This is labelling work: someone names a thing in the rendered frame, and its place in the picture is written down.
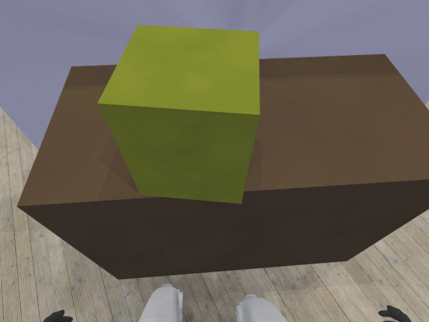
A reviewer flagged robot left thigh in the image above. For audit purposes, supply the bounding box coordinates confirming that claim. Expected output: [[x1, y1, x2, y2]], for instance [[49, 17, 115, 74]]
[[139, 287, 183, 322]]

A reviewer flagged robot right thigh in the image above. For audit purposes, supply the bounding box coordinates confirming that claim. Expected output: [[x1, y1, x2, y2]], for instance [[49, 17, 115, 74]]
[[236, 298, 287, 322]]

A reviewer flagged pedestal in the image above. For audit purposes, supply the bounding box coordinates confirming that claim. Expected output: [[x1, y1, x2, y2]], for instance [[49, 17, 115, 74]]
[[17, 54, 429, 280]]

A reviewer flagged carton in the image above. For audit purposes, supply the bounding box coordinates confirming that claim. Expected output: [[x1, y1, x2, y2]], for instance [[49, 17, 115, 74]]
[[97, 25, 260, 204]]

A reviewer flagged right robot hand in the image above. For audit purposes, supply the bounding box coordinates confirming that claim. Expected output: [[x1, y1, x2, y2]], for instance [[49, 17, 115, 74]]
[[378, 305, 411, 322]]

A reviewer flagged robot thigh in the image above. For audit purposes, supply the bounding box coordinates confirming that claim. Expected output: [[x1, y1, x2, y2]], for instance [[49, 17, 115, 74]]
[[139, 287, 183, 322], [236, 298, 287, 322]]

